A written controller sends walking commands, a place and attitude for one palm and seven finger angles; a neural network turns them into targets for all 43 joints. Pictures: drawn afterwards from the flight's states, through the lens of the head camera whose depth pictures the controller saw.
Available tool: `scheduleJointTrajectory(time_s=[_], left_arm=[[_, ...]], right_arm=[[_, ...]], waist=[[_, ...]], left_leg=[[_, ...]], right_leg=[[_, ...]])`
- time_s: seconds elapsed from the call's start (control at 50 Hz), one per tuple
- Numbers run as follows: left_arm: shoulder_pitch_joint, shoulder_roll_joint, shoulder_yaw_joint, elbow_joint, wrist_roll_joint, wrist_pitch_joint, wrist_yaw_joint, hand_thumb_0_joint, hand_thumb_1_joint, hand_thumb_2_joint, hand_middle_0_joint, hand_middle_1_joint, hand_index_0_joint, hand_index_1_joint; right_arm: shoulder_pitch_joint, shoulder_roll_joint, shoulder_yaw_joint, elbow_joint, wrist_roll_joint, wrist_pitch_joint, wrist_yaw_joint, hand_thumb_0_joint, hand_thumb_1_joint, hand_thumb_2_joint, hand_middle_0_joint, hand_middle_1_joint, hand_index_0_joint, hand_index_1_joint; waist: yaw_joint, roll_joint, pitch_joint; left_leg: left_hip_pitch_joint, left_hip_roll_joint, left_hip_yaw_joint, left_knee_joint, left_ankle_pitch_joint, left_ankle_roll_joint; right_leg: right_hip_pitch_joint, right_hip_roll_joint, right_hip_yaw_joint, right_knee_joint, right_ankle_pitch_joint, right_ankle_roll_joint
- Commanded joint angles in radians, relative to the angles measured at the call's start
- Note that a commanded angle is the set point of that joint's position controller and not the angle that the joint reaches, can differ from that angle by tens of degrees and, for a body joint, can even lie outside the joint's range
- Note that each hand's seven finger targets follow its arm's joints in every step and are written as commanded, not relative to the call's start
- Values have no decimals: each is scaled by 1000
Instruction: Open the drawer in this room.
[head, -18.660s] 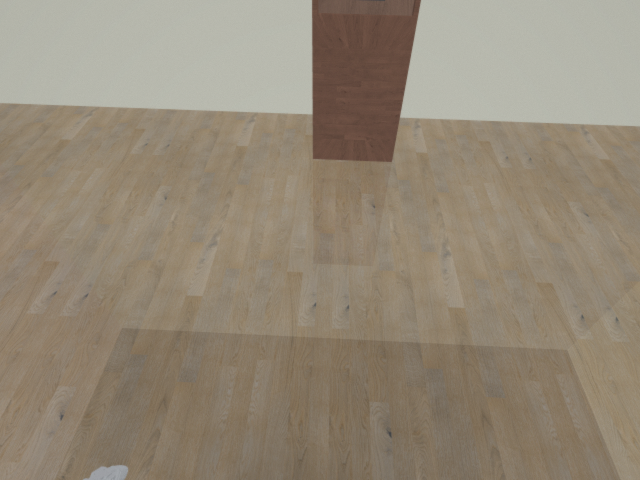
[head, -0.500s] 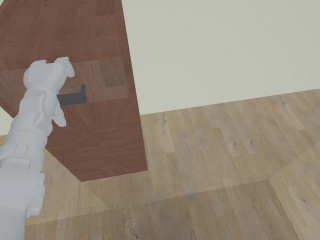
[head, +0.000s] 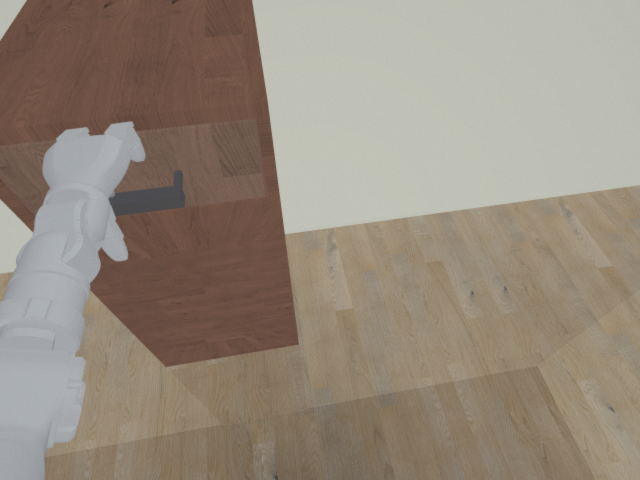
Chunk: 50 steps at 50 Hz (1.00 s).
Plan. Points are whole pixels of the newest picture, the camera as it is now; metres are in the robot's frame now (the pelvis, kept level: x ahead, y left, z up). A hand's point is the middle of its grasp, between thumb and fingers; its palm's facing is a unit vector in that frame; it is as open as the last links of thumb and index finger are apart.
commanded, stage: move the hooked fingers above the handle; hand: left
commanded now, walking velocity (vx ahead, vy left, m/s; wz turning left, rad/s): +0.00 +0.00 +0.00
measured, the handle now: (138, 191) +0.52 +0.27 +0.04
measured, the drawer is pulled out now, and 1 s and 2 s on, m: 0.00 0.00 0.00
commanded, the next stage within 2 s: lower the fingers behind the handle in 0.28 s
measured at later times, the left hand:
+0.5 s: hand (116, 191) +0.47 +0.26 +0.10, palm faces -0.03 -0.02 -1.00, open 13.8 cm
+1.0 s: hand (136, 208) +0.47 +0.25 +0.06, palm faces -0.04 -0.02 -1.00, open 13.8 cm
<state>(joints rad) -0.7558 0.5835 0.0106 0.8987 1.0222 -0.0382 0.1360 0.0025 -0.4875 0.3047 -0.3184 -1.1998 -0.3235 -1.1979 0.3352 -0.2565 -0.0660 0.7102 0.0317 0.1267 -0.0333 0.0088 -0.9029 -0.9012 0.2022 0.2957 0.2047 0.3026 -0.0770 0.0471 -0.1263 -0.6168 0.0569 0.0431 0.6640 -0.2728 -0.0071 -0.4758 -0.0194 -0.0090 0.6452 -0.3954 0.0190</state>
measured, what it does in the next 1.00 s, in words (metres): stands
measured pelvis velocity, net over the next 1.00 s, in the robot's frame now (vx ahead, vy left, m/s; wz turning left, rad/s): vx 0.00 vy -0.01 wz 0.00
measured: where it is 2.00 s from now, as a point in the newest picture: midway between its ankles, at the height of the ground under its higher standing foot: outside the picture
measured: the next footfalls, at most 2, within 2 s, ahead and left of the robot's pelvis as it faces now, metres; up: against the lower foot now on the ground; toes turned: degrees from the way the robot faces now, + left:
none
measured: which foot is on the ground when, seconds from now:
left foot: down 0.00-1.00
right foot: down 0.00-1.00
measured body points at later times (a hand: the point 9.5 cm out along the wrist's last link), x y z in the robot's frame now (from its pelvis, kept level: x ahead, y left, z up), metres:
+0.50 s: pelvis +0.00 -0.01 +0.00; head +0.06 -0.02 +0.45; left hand +0.46 +0.26 +0.15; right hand +0.02 -0.28 -0.13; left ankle +0.02 +0.13 -0.72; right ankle -0.06 -0.13 -0.72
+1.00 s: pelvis +0.00 -0.01 -0.01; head +0.07 -0.02 +0.44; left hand +0.46 +0.25 +0.12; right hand +0.03 -0.28 -0.14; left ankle +0.02 +0.13 -0.72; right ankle -0.06 -0.13 -0.72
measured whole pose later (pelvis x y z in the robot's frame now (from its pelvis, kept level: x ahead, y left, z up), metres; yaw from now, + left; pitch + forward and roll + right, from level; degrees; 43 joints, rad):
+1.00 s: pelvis +0.00 -0.01 -0.01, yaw +0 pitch +15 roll -1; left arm -0.78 0.55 0.02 1.01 1.06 -0.03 0.21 0.00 -0.49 0.30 -0.32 -1.20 -0.32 -1.20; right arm 0.33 -0.25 -0.06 0.72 0.02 0.12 -0.04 0.01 -0.90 -0.90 0.20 0.30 0.21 0.30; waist -0.10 0.05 -0.13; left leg -0.68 0.07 0.04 0.71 -0.29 -0.02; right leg -0.55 -0.01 -0.01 0.70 -0.42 0.01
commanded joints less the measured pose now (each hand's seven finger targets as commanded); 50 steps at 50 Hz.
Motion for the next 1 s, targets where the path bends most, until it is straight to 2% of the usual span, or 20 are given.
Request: scheduleJointTrajectory(time_s=[0.0,0.02,0.06,0.08,0.12,0.18,0.2,0.24,0.28,0.32,0.36,0.42,0.56,0.62,0.7,0.8,0.84,0.9,0.94,0.98], left_arm=[[-492,202,18,-213,-7,5,32,0,-500,300,-300,-1200,-300,-1200],[-480,207,26,-188,-13,10,28,0,-500,300,-300,-1200,-300,-1200],[-476,253,50,-140,-2,24,25,0,-500,300,-300,-1200,-300,-1200],[-509,230,24,-148,0,27,24,0,-500,300,-300,-1200,-300,-1200],[-521,294,71,-143,10,21,25,0,-500,300,-300,-1200,-300,-1200],[-524,275,57,-165,16,10,28,0,-500,300,-300,-1200,-300,-1200],[-518,277,60,-157,14,7,28,0,-500,300,-300,-1200,-300,-1200],[-494,313,87,-106,14,7,26,0,-500,300,-300,-1200,-300,-1200],[-515,283,53,-113,13,8,23,0,-500,300,-300,-1200,-300,-1200],[-512,335,99,-135,13,-8,22,0,-500,300,-300,-1200,-300,-1200],[-501,315,84,-157,9,-18,18,0,-500,300,-300,-1200,-300,-1200],[-456,262,56,-127,-2,-24,11,0,-500,300,-300,-1200,-300,-1200],[-426,280,93,-185,0,-53,43,0,-500,300,-300,-1200,-300,-1200],[-418,321,132,-144,12,-40,77,0,-500,300,-300,-1200,-300,-1200],[-439,284,103,-163,27,-22,113,0,-500,300,-300,-1200,-300,-1200],[-456,223,56,-135,28,7,114,0,-500,300,-300,-1200,-300,-1200],[-443,273,91,-107,34,9,111,0,-500,300,-300,-1200,-300,-1200],[-466,239,55,-77,41,14,111,0,-500,300,-300,-1200,-300,-1200],[-466,278,88,-77,39,2,112,0,-500,300,-300,-1200,-300,-1200],[-460,275,83,-64,43,-2,112,0,-500,300,-300,-1200,-300,-1200]], right_arm=[[60,-157,-53,-71,-7,-27,-6,0,-900,-900,200,300,200,300],[64,-159,-51,-70,-8,-25,-7,0,-900,-900,200,300,200,300],[53,-166,-43,-73,-3,-21,-12,0,-900,-900,200,300,200,300],[48,-164,-39,-75,-3,-22,-11,0,-900,-900,200,300,200,300],[53,-169,-37,-75,-6,-21,-17,0,-900,-900,200,300,200,300],[52,-159,-39,-87,-6,-25,-18,0,-900,-900,200,300,200,300],[51,-160,-39,-87,-6,-25,-18,0,-900,-900,200,300,200,300],[57,-163,-36,-84,-4,-24,-23,0,-900,-900,200,300,200,300],[56,-163,-35,-84,-2,-26,-24,0,-900,-900,200,300,200,300],[69,-167,-40,-78,-8,-26,-27,0,-900,-900,200,300,200,300],[74,-163,-44,-79,-6,-25,-26,0,-900,-900,200,300,200,300],[83,-164,-47,-68,-7,-23,-23,0,-900,-900,200,300,200,300],[92,-164,-58,-58,-12,-19,-15,0,-900,-900,200,300,200,300],[92,-169,-56,-50,-13,-17,-16,0,-900,-900,200,300,200,300],[90,-163,-61,-53,-13,-26,-8,0,-900,-900,200,300,200,300],[96,-161,-62,-49,-16,-29,-6,0,-900,-900,200,300,200,300],[98,-164,-59,-47,-15,-26,-11,0,-900,-900,200,300,200,300],[95,-162,-53,-49,-14,-29,-14,0,-900,-900,200,300,200,300],[104,-165,-53,-47,-18,-30,-18,0,-900,-900,200,300,200,300],[105,-163,-50,-53,-17,-32,-20,0,-900,-900,200,300,200,300]], waist=[[-21,57,-330],[-25,13,-315],[-15,-4,-286],[-21,12,-282],[-16,-10,-302],[-9,27,-342],[-10,34,-336],[-10,-16,-316],[-20,8,-301],[-10,5,-354],[-10,23,-377],[-21,-6,-326],[-2,14,-366],[-6,-8,-343],[-4,64,-377],[-27,44,-369],[-19,15,-376],[-35,19,-324],[-31,-8,-368],[-31,4,-352]], left_leg=[[427,-53,-12,-19,350,48],[406,-53,-10,-22,339,51],[362,-57,-6,-34,292,51],[360,-58,-3,-35,286,50],[351,-56,-3,-33,291,52],[369,-60,0,-21,313,51],[366,-61,4,-21,303,51],[322,-62,7,-21,285,54],[320,-64,10,-20,277,53],[332,-63,13,-12,312,56],[344,-66,14,-4,341,55],[332,-63,14,-5,333,56],[336,-65,14,13,386,56],[299,-64,13,12,359,55],[330,-62,10,20,370,49],[342,-60,7,31,368,51],[312,-62,9,31,351,53],[291,-61,9,29,310,53],[286,-61,11,39,322,56],[264,-63,13,44,319,54]], right_leg=[[-56,79,-40,-71,334,-43],[-37,77,-40,-80,334,-42],[-33,73,-36,-80,317,-40],[-38,71,-36,-81,315,-40],[-7,68,-31,-80,322,-41],[-8,69,-28,-68,347,-41],[-8,68,-26,-72,343,-40],[14,66,-22,-75,352,-35],[-6,66,-21,-76,349,-35],[34,66,-15,-72,384,-35],[37,67,-15,-64,426,-34],[13,70,-19,-72,411,-35],[17,73,-18,-47,466,-37],[14,74,-20,-45,437,-37],[-20,78,-25,-30,416,-41],[-50,81,-28,-31,410,-39],[-25,78,-21,-28,415,-36],[-67,77,-25,-31,372,-37],[-36,73,-16,-25,405,-32],[-44,73,-18,-19,408,-33]])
